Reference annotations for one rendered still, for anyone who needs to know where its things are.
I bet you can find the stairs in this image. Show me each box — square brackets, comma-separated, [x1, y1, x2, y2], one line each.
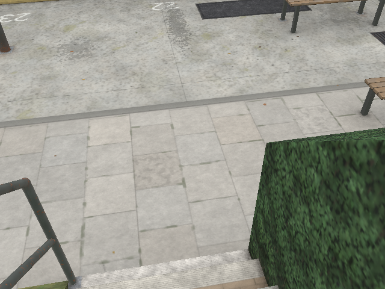
[68, 249, 279, 289]

